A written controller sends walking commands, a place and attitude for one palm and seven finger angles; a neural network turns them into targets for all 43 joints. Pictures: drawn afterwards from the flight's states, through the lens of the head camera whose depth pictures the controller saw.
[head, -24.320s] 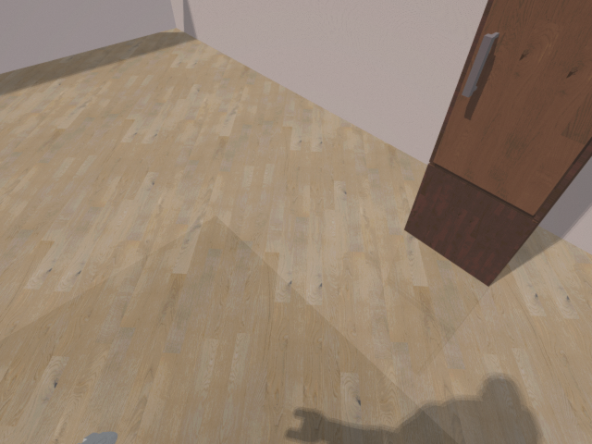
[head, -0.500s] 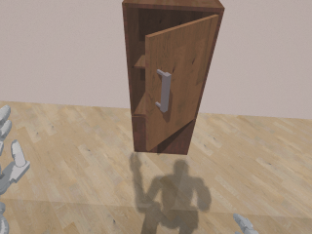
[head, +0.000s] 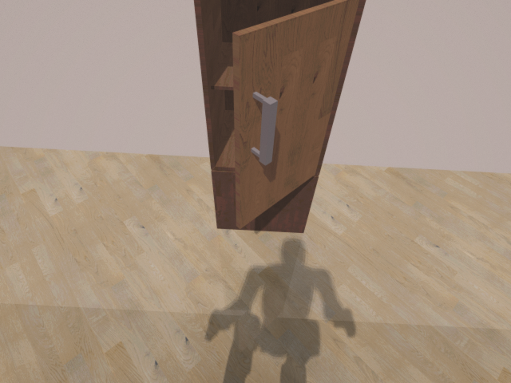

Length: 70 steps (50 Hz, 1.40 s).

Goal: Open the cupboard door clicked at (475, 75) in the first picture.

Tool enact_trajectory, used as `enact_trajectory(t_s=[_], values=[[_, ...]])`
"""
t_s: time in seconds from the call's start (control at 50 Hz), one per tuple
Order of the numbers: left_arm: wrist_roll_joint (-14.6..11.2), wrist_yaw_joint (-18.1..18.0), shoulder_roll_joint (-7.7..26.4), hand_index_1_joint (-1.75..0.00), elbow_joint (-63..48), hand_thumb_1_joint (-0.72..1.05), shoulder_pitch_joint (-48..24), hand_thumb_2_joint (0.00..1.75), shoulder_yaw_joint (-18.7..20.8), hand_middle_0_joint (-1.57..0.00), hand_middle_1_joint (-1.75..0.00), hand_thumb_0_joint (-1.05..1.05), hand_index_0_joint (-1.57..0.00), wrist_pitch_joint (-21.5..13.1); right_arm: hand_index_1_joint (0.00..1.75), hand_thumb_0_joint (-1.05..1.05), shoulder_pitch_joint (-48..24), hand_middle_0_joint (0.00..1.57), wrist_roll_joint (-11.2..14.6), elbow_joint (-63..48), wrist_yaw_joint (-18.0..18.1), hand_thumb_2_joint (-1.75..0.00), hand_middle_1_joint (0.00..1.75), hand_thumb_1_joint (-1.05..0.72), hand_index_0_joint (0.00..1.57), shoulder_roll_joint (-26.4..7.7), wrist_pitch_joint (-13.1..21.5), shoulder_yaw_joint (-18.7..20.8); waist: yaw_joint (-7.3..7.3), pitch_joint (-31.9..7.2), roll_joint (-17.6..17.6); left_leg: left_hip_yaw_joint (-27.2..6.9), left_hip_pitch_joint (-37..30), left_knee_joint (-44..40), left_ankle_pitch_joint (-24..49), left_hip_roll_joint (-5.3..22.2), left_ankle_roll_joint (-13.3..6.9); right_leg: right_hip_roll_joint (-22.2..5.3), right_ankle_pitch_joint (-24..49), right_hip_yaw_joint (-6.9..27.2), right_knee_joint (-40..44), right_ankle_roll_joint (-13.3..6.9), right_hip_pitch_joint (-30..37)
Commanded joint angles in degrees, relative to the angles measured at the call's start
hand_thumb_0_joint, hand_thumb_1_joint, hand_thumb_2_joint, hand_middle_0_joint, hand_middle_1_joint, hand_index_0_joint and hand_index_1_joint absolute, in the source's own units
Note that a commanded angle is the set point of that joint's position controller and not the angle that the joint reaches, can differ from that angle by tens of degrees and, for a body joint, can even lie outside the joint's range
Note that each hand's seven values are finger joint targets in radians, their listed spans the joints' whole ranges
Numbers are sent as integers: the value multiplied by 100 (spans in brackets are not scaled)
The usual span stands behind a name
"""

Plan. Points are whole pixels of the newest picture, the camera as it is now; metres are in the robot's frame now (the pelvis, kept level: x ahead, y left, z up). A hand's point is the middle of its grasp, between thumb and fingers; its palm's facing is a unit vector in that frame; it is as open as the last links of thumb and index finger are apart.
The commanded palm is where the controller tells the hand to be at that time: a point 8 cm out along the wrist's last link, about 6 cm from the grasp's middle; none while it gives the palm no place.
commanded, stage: let the arm hang, fingers relaxed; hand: left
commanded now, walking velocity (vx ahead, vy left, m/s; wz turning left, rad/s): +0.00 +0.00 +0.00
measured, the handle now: (261, 129) +0.63 +0.01 +0.04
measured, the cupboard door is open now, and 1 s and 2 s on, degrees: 45 45 45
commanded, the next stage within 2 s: look to check the result in 0.82 s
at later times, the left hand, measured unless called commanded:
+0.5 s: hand out of the picture -0.02 +0.18 -0.16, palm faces +0.04 -0.97 -0.25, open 7.4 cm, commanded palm none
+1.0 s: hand out of the picture +0.00 +0.14 -0.17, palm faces +0.06 -0.98 -0.18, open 7.4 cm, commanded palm none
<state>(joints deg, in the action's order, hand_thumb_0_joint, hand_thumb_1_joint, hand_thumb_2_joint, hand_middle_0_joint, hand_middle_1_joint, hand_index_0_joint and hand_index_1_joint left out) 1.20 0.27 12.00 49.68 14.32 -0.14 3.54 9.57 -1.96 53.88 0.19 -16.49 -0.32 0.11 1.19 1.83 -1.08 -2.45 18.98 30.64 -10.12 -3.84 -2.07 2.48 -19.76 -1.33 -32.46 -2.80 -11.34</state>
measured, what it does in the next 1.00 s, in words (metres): stands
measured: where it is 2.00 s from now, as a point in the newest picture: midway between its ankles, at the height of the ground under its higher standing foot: outside the picture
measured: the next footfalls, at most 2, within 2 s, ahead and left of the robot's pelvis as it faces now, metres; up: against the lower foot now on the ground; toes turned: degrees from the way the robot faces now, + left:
none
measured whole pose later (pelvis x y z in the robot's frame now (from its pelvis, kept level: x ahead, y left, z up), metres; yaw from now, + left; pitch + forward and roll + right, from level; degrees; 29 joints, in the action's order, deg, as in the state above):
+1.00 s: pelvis +0.03 -0.02 +0.01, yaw +0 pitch -2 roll +0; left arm -0.2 -2.5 7.0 66.0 18.0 0.2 0.0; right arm 16.7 -1.1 66.4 2.5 -7.1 -0.9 -0.2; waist 0.3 2.9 0.2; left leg -3.8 12.8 25.0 -10.0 -2.3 -0.2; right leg 4.1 -17.5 -1.8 -23.0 -4.6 -3.5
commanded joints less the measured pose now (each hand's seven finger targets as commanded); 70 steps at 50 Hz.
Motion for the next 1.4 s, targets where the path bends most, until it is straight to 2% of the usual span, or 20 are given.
enact_trajectory(t_s=[0.0, 0.04, 0.08, 0.2, 0.24, 0.42, 0.5, 0.54, 0.6, 0.64, 0.66, 0.74, 0.88, 0.92, 0.96, 1.06, 1.12, 1.16, 1.18, 1.38], values=[[-50, -98, 1083, -30, 285, 90, -13, 90, 248, -20, -30, 0, -20, -413, 30, 0, -33, 20, 74, 17, 112, -90, 30, -90, 20, -472, 81, 85, -59, -265, 797, -783, -629, -808, 66, 620, -53, -848, 156, 1020, 1399, -231, -37], [-77, -115, 920, -30, 684, 90, 129, 90, 228, -20, -30, 0, -20, -419, 30, 0, 106, 20, 80, 255, 155, -90, 30, -90, 20, -373, 62, 70, -55, -235, 1101, -811, -690, -919, 94, 698, -50, -793, 277, 928, 1454, -204, 43], [-83, -124, 837, -30, 998, 90, 291, 90, 201, -20, -30, 0, -20, -423, 30, 0, 228, 20, 109, 411, 187, -90, 30, -90, 20, -344, 51, 67, -62, -212, 845, -832, -742, -929, 210, 746, -76, -784, 469, 822, 1534, -174, 162], [-99, -162, 520, -30, 1478, 90, 591, 90, 118, -20, -30, 0, -20, -374, 30, 0, 597, 20, 112, 751, 247, -90, 30, -90, 20, -196, -15, 65, -54, 220, 350, -873, -660, -1090, -87, 793, -102, -712, 185, 644, 1624, -148, 3], [-97, -179, 477, -30, 1547, 90, 681, 90, 109, -20, -30, 0, -20, -372, 30, 0, 672, 20, 112, 816, 250, -90, 30, -90, 20, -150, -21, 76, -59, 183, 202, -857, -715, -1098, -107, 790, -111, -714, 158, 627, 1613, -142, 3], [-104, -249, 297, -30, 1593, 90, 799, 90, 94, -20, -30, 0, -20, -385, 30, 0, 879, 20, 98, 1012, 230, -90, 30, -90, 20, 194, -16, 46, -81, 401, -98, -704, -674, -1037, 171, 724, -97, -744, 182, 633, 1573, -126, -112], [-110, -272, 241, -30, 1560, 90, 785, 90, 101, -20, -30, 0, -20, -387, 30, 0, 956, 20, 88, 1095, 225, -90, 30, -90, 20, 316, -6, 14, -101, 511, -77, -657, -615, -1010, 370, 715, -88, -759, 338, 608, 1541, -109, -89], [-113, -280, 229, -30, 1546, 90, 771, 90, 103, -20, -30, 0, -20, -403, 30, 0, 950, 20, 88, 1113, 226, -90, 30, -90, 20, 349, 2, 6, -99, 480, 54, -608, -641, -964, 469, 711, -70, -779, 478, 633, 1546, -100, -46], [-116, -290, 207, -30, 1505, 90, 716, 90, 122, -20, -30, 0, -20, -415, 30, 0, 1005, 20, 80, 1122, 231, -90, 30, -90, 20, 393, 19, 1, -101, 460, 50, -574, -591, -924, 605, 699, -55, -786, 645, 628, 1521, -99, 61], [-117, -293, 192, -30, 1493, 90, 698, 90, 137, -20, -30, 0, -20, -419, 30, 0, 1007, 20, 82, 1130, 240, -90, 30, -90, 20, 418, 33, -4, -106, 466, 200, -582, -578, -930, 687, 706, -53, -793, 768, 625, 1504, -96, 109], [-114, -299, 191, -30, 1484, 90, 740, 90, 146, -20, -30, 0, -20, -419, 30, 0, 1009, 20, 91, 1118, 245, -90, 30, -90, 20, 422, 35, -4, -130, 450, 118, -562, -579, -883, 703, 713, -60, -789, 796, 597, 1528, -72, 138], [-124, -296, 155, -30, 1510, 90, 729, 90, 138, -20, -30, 0, -20, -418, 30, 0, 1019, 20, 84, 1129, 262, -90, 30, -90, 20, 451, 28, -4, -112, 479, 279, -527, -605, -857, 749, 704, -44, -818, 994, 630, 1529, -74, 166], [-125, -310, 119, -30, 1508, 90, 782, 90, 148, -20, -30, 0, -20, -427, 30, 0, 1071, 20, 101, 1101, 284, -90, 30, -90, 20, 450, 14, 17, -79, 363, 77, -470, -726, -738, 802, 704, -42, -822, 1287, 606, 1547, -17, 237], [-130, -310, 117, -30, 1516, 90, 797, 90, 146, -20, -30, 0, -20, -427, 30, 0, 1063, 20, 102, 1119, 290, -90, 30, -90, 20, 440, 16, 10, -87, 375, 147, -471, -738, -748, 846, 711, -41, -818, 1359, 610, 1536, -12, 254], [-122, -315, 95, -30, 1526, 90, 848, 90, 157, -20, -30, 0, -20, -435, 30, 0, 1052, 20, 108, 1092, 301, -90, 30, -90, 20, 425, 27, 23, -94, 227, 144, -473, -837, -723, 942, 726, -57, -797, 1438, 595, 1504, -18, 319], [-118, -323, 83, -30, 1558, 90, 923, 90, 158, -20, -30, 0, -20, -434, 30, 0, 1041, 20, 121, 1089, 313, -90, 30, -90, 20, 414, 31, 24, -112, 316, 20, -448, -831, -703, 995, 725, -70, -801, 1659, 560, 1502, 35, 333], [-126, -318, 52, -30, 1560, 90, 926, 90, 140, -20, -30, 0, -20, -428, 30, 0, 1037, 20, 103, 1104, 313, -90, 30, -90, 20, 417, 27, 21, -95, 349, 169, -492, -850, -755, 969, 735, -70, -796, 1499, 589, 1493, -21, 300], [-118, -321, 68, -30, 1553, 90, 946, 90, 152, -20, -30, 0, -20, -431, 30, 0, 1007, 20, 118, 1090, 313, -90, 30, -90, 20, 410, 24, 20, -114, 420, 44, -484, -821, -729, 912, 732, -77, -780, 1443, 568, 1541, 15, 275], [-123, -317, 53, -30, 1570, 90, 941, 90, 135, -20, -30, 0, -20, -424, 30, 0, 1007, 20, 110, 1102, 309, -90, 30, -90, 20, 419, 21, 20, -98, 431, 94, -490, -834, -757, 860, 731, -72, -801, 1353, 581, 1543, -8, 239], [-115, -320, 107, -30, 1534, 90, 882, 90, 155, -20, -30, 0, -20, -436, 30, 0, 956, 20, 111, 1082, 309, -90, 30, -90, 20, 376, 31, 19, -103, 414, 22, -466, -841, -761, 945, 736, -72, -806, 1617, 592, 1550, 47, 332]])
